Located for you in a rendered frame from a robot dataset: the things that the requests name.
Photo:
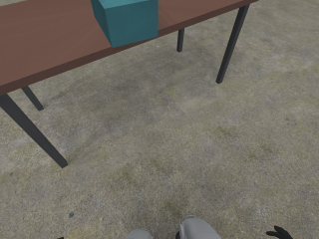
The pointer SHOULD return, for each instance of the carton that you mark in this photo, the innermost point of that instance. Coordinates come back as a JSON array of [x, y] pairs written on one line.
[[127, 21]]

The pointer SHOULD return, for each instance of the right robot thigh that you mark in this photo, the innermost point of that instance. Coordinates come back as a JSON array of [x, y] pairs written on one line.
[[196, 228]]

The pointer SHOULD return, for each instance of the right robot hand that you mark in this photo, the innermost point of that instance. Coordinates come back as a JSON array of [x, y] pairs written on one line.
[[281, 233]]

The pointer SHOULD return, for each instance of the right robot shin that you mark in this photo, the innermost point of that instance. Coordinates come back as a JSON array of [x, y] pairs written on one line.
[[188, 217]]

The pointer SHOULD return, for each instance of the table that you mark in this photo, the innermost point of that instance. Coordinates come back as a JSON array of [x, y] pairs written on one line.
[[40, 39]]

